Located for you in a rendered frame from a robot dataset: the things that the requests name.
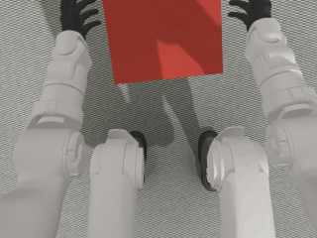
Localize left robot hand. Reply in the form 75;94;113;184
59;0;101;41

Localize robot right forearm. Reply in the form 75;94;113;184
244;18;317;123

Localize left robot shin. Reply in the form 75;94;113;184
89;129;137;181

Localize robot left upper arm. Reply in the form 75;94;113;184
0;128;87;238

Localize robot left forearm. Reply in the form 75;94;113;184
13;30;92;175

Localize robot right upper arm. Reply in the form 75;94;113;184
264;114;317;232

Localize right robot foot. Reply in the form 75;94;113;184
198;130;218;191

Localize carton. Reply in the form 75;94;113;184
102;0;223;84

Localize right robot hand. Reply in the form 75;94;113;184
228;0;272;32

